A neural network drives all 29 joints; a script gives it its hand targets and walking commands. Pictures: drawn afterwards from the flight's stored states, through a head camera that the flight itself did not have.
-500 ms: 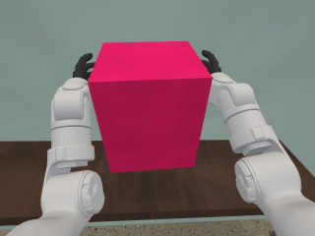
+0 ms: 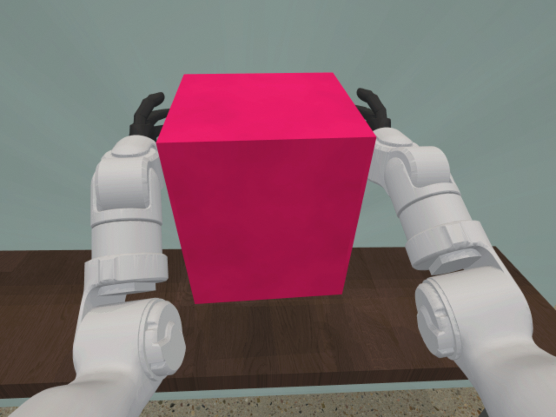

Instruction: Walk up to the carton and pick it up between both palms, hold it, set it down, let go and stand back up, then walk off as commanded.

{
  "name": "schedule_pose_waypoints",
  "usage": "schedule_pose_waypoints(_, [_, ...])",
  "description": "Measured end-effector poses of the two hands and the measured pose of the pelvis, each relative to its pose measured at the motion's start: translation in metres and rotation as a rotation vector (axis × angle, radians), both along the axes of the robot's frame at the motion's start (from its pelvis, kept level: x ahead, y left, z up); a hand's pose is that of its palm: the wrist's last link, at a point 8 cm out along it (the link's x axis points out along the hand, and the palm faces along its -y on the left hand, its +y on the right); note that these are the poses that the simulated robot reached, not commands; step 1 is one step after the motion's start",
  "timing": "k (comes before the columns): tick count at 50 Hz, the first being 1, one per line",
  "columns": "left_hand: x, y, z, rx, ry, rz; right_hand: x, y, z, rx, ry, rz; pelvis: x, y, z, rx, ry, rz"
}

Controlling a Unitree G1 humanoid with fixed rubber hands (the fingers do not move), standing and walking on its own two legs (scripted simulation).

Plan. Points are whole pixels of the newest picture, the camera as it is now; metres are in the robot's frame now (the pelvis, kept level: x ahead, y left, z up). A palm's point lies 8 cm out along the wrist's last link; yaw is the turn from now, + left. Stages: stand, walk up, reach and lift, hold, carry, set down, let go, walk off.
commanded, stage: hold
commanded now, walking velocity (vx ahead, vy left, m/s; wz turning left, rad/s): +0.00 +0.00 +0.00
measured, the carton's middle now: (264, 186) +0.37 +0.01 +0.24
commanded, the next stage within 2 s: none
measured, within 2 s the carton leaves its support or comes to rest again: neither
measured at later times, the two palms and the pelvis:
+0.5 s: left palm (149, 149) +0.37 +0.16 +0.30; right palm (378, 144) +0.37 -0.15 +0.31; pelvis +0.00 +0.00 +0.00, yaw +0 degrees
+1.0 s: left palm (150, 152) +0.37 +0.16 +0.29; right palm (378, 144) +0.37 -0.15 +0.31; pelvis +0.00 +0.00 +0.00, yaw +0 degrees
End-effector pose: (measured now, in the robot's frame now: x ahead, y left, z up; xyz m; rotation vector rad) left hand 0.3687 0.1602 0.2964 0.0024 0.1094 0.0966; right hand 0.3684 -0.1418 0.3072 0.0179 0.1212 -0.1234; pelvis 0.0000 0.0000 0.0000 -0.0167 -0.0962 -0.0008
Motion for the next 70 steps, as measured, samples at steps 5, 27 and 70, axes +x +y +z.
schedule_pose_waypoints(5, [0.0008, 0.0015, -0.0027, -0.007, 0.003, -0.001, 0.0009, 0.0016, 0.0006, -0.004, 0.003, -0.001, 0.0004, -0.0016, -0.0001, -0.001, -0.002, 0.006])
schedule_pose_waypoints(27, [0.0012, -0.0031, 0.0002, 0.008, -0.001, -0.007, -0.0007, -0.0032, -0.0018, 0.009, -0.001, -0.007, 0.0013, 0.0029, 0.0, -0.001, -0.002, -0.004])
schedule_pose_waypoints(70, [0.0009, 0.0023, -0.0026, -0.007, 0.002, -0.002, 0.0007, 0.0024, 0.0013, -0.004, 0.003, -0.002, 0.0008, -0.0012, -0.0001, -0.002, -0.002, 0.006])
